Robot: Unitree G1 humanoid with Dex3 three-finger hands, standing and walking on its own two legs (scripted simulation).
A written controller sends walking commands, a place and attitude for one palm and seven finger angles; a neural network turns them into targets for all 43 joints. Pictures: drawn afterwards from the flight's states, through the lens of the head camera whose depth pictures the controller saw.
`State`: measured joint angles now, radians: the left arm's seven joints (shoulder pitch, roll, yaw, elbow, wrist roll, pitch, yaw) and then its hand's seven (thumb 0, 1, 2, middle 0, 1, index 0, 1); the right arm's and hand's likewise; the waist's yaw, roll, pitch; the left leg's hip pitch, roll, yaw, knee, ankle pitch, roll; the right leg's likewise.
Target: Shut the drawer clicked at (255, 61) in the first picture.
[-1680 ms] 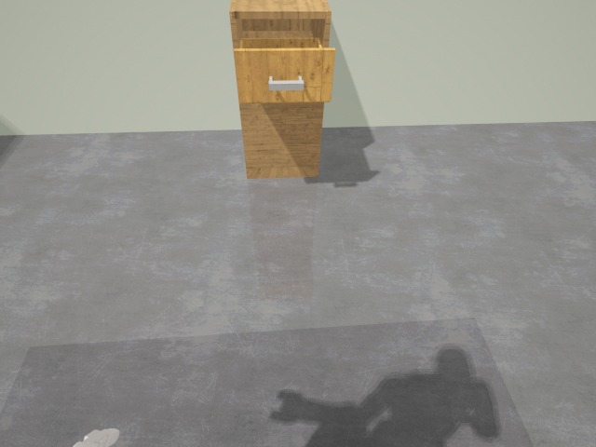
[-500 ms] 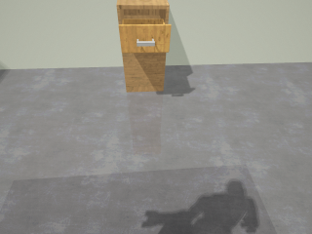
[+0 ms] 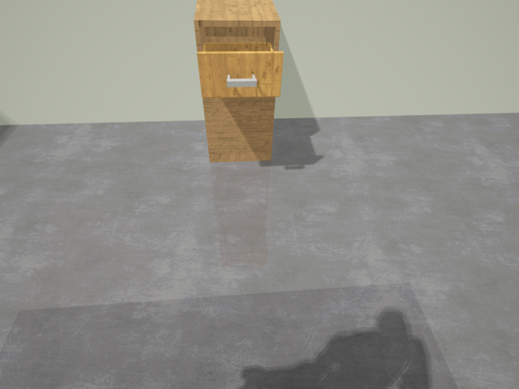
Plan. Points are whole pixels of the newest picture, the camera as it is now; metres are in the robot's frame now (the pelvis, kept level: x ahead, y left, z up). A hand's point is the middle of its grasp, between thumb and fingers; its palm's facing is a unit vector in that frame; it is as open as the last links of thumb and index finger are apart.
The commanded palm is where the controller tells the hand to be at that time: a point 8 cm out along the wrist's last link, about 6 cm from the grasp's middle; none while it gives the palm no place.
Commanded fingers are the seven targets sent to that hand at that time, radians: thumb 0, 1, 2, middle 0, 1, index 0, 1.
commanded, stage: walk to a spot facing it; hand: left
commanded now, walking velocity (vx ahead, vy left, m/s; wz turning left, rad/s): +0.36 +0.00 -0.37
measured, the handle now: (241, 80) +1.21 +0.15 -0.09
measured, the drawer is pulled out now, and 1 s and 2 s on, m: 0.28 0.28 0.28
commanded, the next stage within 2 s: turn to face it in 1.38 s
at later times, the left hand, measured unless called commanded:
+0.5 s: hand (198, 379) +0.19 +0.13 -0.18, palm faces -0.08 -0.98 -0.19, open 7.4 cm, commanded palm none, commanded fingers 0.00 0.90 0.90 -0.20 -0.30 -0.20 -0.30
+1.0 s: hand (200, 270) +0.41 +0.17 -0.18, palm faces -0.16 -0.98 -0.15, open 7.4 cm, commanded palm none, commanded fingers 0.00 0.90 0.90 -0.20 -0.30 -0.20 -0.30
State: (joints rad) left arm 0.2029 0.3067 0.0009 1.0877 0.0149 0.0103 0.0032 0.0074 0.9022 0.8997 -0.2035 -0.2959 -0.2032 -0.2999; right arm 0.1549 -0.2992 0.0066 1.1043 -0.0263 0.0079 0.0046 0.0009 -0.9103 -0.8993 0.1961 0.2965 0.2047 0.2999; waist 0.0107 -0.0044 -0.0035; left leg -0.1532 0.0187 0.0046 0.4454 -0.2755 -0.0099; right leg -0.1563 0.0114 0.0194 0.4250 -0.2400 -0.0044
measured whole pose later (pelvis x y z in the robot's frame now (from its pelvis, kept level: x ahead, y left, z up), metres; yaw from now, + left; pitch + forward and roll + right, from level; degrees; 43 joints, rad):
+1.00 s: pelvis +0.36 -0.01 +0.00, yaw -15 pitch -2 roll -1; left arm 0.31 0.19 0.09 1.07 0.03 -0.01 0.00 0.01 0.91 0.90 -0.20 -0.30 -0.20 -0.30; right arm 0.30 -0.15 -0.06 1.05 -0.02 -0.09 -0.02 -0.03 -0.96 -0.90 0.20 0.30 0.21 0.30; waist 0.01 -0.05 0.01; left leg -0.16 0.04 0.25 0.42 -0.24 0.07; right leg -0.55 -0.07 -0.02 1.21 -0.20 -0.01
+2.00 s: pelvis +0.66 -0.13 -0.02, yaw -12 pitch -2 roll -2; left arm 0.24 0.20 0.07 1.01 0.01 0.04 0.02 0.01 0.91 0.90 -0.20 -0.30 -0.20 -0.30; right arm 0.17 -0.17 -0.04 0.95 -0.03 0.02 0.00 0.00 -0.91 -0.90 0.19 0.30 0.20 0.30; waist 0.00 -0.03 0.10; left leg -0.37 0.02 0.10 0.64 -0.24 0.08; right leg -0.40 -0.07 -0.10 1.12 -0.53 0.05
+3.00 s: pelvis +0.69 -0.13 +0.00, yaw +10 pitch -1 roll -1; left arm 0.29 0.23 0.06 1.04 0.03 0.02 -0.01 0.01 0.91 0.90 -0.20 -0.30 -0.20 -0.30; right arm 0.29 -0.16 -0.03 1.01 -0.02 -0.03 -0.02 0.00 -0.93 -0.90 0.20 0.30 0.21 0.30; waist 0.01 -0.03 0.03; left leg -0.07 -0.02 0.06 0.36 -0.27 0.06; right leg -0.49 -0.10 -0.06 1.05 -0.31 0.04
